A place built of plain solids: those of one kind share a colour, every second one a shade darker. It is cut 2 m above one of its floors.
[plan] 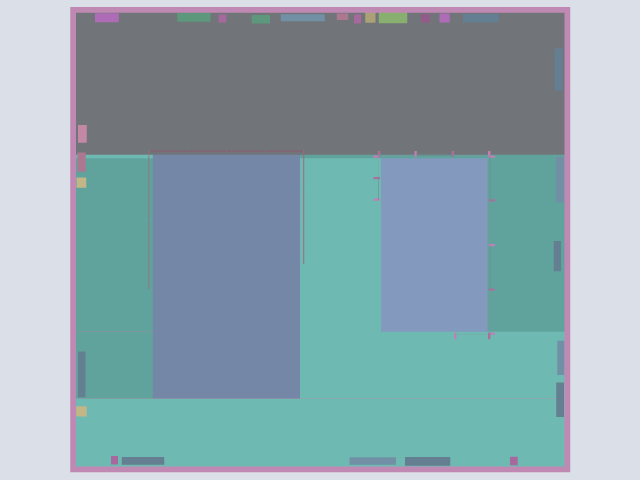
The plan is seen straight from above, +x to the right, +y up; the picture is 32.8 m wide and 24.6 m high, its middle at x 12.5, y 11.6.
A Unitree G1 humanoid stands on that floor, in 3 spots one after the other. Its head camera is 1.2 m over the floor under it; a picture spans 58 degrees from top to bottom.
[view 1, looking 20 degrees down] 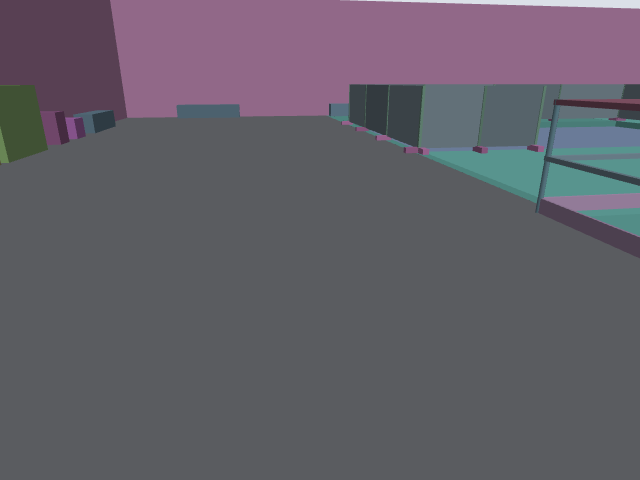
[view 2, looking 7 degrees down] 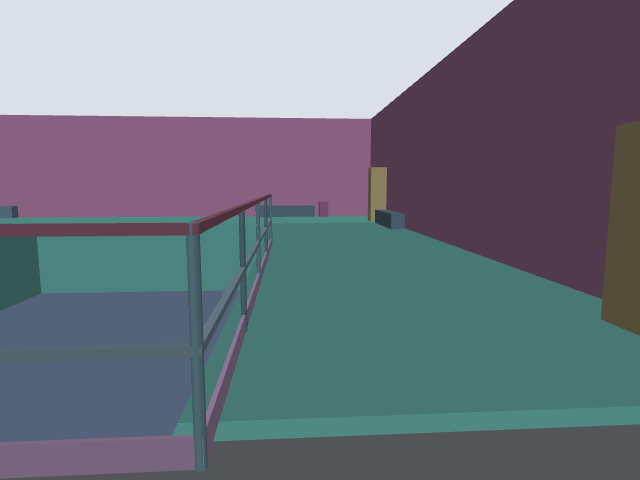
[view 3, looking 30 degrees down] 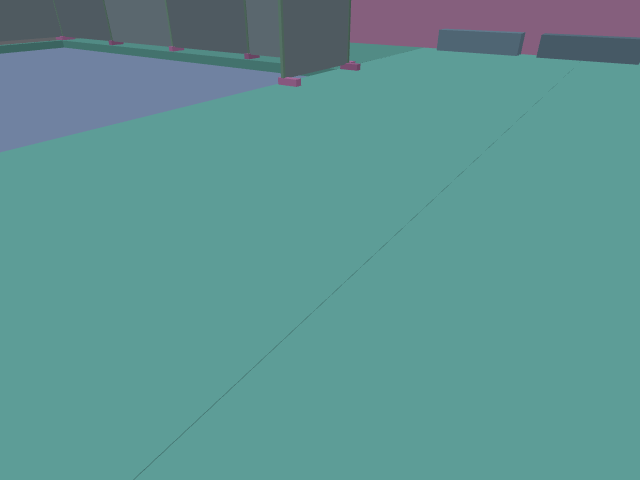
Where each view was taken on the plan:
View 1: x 7.97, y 18.92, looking -9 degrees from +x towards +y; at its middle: ground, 3.51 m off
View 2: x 3.34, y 17.92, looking -94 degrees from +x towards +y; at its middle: surround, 9.86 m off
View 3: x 14.23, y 2.63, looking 34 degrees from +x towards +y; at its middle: surround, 2.40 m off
